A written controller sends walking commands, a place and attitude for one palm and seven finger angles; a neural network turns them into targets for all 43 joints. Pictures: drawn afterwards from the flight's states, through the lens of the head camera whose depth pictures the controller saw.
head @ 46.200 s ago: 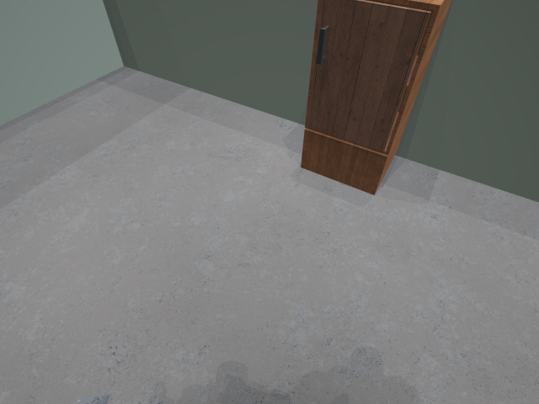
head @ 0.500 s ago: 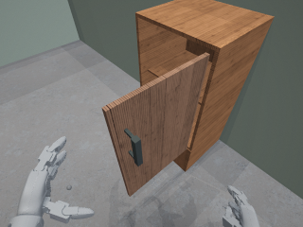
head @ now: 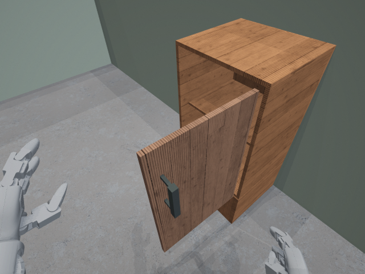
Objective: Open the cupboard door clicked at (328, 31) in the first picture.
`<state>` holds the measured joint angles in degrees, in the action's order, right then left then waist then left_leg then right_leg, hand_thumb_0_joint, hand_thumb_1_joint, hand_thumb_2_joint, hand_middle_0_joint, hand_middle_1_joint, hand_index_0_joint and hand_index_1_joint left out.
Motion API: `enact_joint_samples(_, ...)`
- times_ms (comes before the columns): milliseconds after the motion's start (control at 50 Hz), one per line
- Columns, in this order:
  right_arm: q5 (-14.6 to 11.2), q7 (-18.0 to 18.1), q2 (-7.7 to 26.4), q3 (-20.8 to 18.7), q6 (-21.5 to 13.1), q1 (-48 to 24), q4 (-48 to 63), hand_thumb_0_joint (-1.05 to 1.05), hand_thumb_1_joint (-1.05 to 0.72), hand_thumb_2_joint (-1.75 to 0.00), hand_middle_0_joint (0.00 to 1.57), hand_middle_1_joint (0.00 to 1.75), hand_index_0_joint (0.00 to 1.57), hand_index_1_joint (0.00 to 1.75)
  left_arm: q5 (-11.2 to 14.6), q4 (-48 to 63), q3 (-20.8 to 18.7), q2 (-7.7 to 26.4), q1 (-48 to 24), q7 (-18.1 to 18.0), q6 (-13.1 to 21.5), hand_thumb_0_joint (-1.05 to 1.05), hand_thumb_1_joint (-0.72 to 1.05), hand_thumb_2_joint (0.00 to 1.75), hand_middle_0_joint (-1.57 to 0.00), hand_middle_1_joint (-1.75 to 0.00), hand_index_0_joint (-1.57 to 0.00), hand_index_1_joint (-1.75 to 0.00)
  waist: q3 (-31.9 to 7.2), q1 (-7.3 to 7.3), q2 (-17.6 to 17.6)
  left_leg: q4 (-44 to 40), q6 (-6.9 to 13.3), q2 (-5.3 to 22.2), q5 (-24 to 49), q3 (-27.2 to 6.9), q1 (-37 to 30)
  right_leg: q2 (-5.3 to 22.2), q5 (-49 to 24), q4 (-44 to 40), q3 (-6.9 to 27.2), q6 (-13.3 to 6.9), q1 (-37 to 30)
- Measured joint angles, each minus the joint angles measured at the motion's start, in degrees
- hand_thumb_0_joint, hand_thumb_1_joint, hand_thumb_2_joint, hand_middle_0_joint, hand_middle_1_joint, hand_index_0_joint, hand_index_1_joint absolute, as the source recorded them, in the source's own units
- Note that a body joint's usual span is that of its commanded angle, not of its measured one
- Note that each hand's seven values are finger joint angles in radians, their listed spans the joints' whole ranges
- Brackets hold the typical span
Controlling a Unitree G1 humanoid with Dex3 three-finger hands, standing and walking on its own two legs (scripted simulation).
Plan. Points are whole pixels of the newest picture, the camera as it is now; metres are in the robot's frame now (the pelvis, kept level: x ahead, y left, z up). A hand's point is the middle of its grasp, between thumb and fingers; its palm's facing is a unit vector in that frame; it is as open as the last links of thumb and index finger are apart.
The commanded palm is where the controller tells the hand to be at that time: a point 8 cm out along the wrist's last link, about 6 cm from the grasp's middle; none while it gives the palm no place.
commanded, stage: draw the hand back to the body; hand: left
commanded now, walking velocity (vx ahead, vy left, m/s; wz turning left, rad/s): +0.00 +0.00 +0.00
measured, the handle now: (170, 196) +0.33 +0.09 -0.05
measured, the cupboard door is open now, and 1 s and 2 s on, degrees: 88 88 88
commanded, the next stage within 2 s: step back with the hand held close in 0.44 s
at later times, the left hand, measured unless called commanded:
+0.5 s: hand (45, 204) +0.17 +0.25 +0.16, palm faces +0.46 -0.79 -0.41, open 7.4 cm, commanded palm +0.12 +0.28 +0.17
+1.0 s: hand (24, 225) +0.14 +0.26 +0.16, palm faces +0.39 -0.77 -0.51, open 7.4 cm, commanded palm +0.08 +0.30 +0.18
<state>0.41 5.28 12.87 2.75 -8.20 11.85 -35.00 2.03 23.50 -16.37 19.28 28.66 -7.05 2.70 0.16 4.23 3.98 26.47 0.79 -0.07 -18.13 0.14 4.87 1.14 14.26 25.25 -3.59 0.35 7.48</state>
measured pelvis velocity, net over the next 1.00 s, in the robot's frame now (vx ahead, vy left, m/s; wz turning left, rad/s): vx -0.06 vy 0.00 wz -0.01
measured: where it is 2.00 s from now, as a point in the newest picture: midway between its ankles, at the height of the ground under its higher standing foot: outside the picture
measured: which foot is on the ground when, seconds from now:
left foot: down 0.00-1.00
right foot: down 0.00-1.00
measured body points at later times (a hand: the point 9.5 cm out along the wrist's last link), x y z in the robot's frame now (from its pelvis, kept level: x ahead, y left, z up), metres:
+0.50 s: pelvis -0.02 -0.01 +0.00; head -0.04 -0.04 +0.45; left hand +0.14 +0.29 +0.18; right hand +0.17 -0.24 -0.08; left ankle -0.04 +0.11 -0.74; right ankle +0.00 -0.12 -0.74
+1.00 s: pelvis -0.06 +0.00 +0.00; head -0.05 -0.01 +0.45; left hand +0.11 +0.30 +0.19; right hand +0.11 -0.25 -0.08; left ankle -0.04 +0.11 -0.74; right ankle +0.00 -0.12 -0.74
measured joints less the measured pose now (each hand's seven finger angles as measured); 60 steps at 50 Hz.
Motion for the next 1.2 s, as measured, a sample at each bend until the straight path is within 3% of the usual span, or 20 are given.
enact_joint_samples(140,0.02,-0.21,0.18,-0.67,1.06,-0.87,-1.05,0.01,-0.9,-0.9,0.21,0.3,0.21,0.3,0.63,-0.76,-4.07,0.61,-2.69,-0.04,1.24,0.01,0.73,0.82,-0.2,-0.3,-0.2,-0.3,0.81,0.36,0.12,-2.26,-0.3,0.37,1.25,0.13,-1.96,-0.44,-1.26,-2.2,0.09,-0.34,-1.86)
enact_joint_samples(240,0.05,-0.38,0.3,-1.12,1.82,-0.87,-1.38,0.01,-0.9,-0.9,0.21,0.3,0.21,0.3,0.73,-1.86,-3.27,-0.62,-2.72,0.3,1.14,0.01,0.83,0.86,-0.21,-0.3,-0.21,-0.3,1.28,0.2,0.16,-3.23,-0.45,0.54,2.0,0.3,-2.51,-0.64,-1.93,-2.93,0.24,-0.54,-2.22)
enact_joint_samples(580,-0.01,0.15,0.03,-1.69,0.68,-0.29,-3.04,0.01,-0.9,-0.9,0.21,0.3,0.21,0.3,0.63,-2.44,-2.69,-0.48,-2.38,0.37,2.1,0.02,0.89,0.89,-0.21,-0.3,-0.21,-0.3,1.94,-0.07,0.3,-4.07,-1.16,1.39,3.29,0.43,-3.27,-1.53,-3.49,-4.17,0.31,-1.33,-3.05)
enact_joint_samples(700,0.01,-0.21,0.44,-1.55,3.24,-1.53,-0.84,0.01,-0.9,-0.9,0.21,0.3,0.21,0.3,0.24,-1.4,-5.96,1.07,-1.71,0.28,5.53,0.02,0.89,0.89,-0.21,-0.3,-0.21,-0.3,0.71,-2.39,0.14,-1.13,-1.16,1.83,3.29,-0.51,3.1,-1.92,-5.03,-4.66,-0.62,-1.36,1.45)
enact_joint_samples(780,-0.08,0.13,1.07,-2.45,4.71,-2.09,0.29,0.01,-0.9,-0.9,0.21,0.3,0.21,0.3,0.4,0.46,-5.63,1.72,1.54,0.25,6.11,0.02,0.89,0.89,-0.21,-0.3,-0.21,-0.3,0.92,-3.35,-0.36,-1.25,-0.7,1.09,4.2,0.17,5.42,-1.17,-5.69,-3.81,0.07,-0.88,4.39)
enact_joint_samples(980,-0.68,1.02,0.76,-3.38,6.54,-1.76,1.59,0.01,-0.9,-0.9,0.21,0.3,0.21,0.3,0.34,3.54,-6.53,4.4,3.52,-0.64,6.31,0.02,0.89,0.89,-0.22,-0.3,-0.22,-0.3,1.68,-3.34,-2.56,0.56,0.27,-0.36,5.56,1.1,8.98,0.36,-6.47,-0.53,1.04,-0.02,8.78)
enact_joint_samples(1200,-0.62,0.47,0.01,-2.37,5.06,-0.54,2.58,0.01,-0.9,-0.9,0.21,0.3,0.21,0.3,-1.14,5.16,-7.35,3.57,2.63,-2.09,8.46,0.02,0.89,0.89,-0.21,-0.3,-0.21,-0.3,1.57,-3.37,-3.33,6.51,1.0,-0.08,5.19,0.3,15.07,0.08,-7.84,1.84,0.4,0.05,12.89)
